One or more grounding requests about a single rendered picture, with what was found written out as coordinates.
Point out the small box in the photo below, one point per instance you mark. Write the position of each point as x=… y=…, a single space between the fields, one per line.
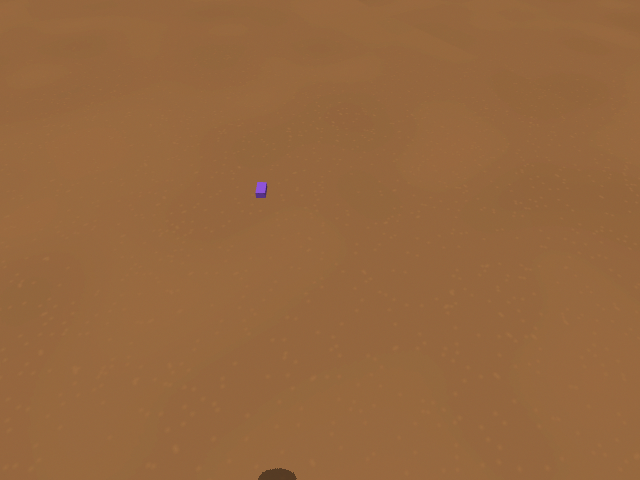
x=261 y=189

